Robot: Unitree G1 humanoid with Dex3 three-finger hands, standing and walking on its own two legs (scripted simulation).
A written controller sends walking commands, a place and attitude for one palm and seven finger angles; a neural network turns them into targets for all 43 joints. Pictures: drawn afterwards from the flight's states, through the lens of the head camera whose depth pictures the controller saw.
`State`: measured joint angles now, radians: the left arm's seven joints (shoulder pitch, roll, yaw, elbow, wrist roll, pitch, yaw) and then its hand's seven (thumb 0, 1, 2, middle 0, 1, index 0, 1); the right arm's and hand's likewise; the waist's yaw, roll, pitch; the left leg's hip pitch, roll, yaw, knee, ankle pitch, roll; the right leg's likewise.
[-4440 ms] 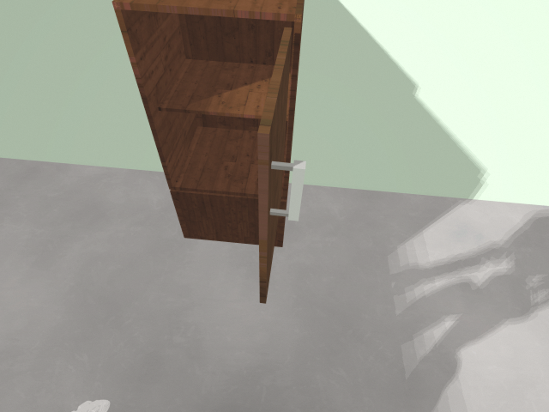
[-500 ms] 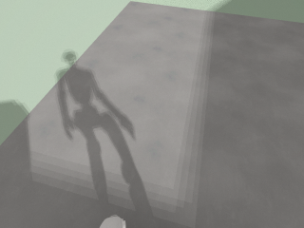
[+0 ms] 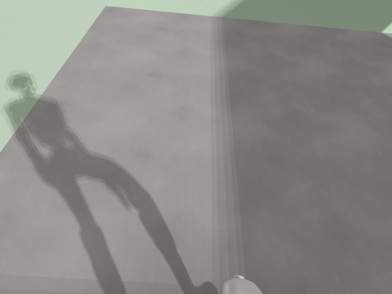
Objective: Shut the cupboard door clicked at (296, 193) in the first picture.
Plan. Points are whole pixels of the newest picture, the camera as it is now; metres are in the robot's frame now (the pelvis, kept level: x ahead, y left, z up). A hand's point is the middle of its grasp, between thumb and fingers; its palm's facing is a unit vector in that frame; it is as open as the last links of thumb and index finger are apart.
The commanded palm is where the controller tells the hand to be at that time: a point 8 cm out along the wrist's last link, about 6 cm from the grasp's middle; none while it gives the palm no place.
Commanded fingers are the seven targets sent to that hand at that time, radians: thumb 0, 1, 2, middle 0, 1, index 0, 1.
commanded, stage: walk around to get in front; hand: left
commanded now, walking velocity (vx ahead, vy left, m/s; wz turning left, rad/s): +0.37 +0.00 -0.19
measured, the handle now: out of the picture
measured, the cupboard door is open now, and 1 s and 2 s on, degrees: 89 89 89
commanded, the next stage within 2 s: walk to a spot facing it in 1.38 s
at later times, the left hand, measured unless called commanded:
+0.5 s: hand (137, 257) +0.23 +0.15 -0.18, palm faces +0.04 -0.98 -0.17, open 7.2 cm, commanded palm none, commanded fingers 0.00 0.90 0.90 -0.20 -0.30 -0.20 -0.30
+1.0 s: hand (147, 162) +0.52 +0.17 -0.17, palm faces -0.09 -0.98 -0.15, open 7.4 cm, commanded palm none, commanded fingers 0.00 0.90 0.90 -0.20 -0.30 -0.20 -0.30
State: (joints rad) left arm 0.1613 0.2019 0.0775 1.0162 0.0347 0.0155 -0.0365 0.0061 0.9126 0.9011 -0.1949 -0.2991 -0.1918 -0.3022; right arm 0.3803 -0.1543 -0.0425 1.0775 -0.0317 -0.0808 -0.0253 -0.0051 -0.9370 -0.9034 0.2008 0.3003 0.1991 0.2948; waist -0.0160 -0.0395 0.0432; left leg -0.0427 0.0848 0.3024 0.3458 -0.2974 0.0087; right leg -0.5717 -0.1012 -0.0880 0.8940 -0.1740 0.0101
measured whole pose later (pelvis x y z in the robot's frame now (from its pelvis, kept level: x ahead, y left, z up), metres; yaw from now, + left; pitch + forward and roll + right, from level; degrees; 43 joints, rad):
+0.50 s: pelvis +0.22 -0.03 -0.01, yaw -2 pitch -1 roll -3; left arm 0.32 0.18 0.06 1.10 0.02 -0.07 0.00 -0.01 0.93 0.90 -0.20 -0.30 -0.20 -0.30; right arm 0.24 -0.19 -0.07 1.04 -0.04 -0.02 0.01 0.03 -0.96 -0.90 0.20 0.30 0.20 0.29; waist 0.00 0.01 -0.01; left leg -0.53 0.18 0.11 0.81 -0.21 -0.04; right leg -0.10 0.03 -0.17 0.37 -0.26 -0.04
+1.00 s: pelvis +0.43 +0.00 +0.00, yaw -8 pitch -1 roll +0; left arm 0.19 0.18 0.08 1.04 0.03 0.01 -0.02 0.01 0.92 0.90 -0.20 -0.30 -0.19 -0.30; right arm 0.41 -0.10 -0.03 1.12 -0.03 -0.08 -0.02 0.00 -0.93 -0.90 0.20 0.30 0.20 0.29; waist -0.01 -0.03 0.03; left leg -0.01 0.06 0.28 0.31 -0.28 0.01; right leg -0.60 -0.13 -0.09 0.88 -0.12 0.02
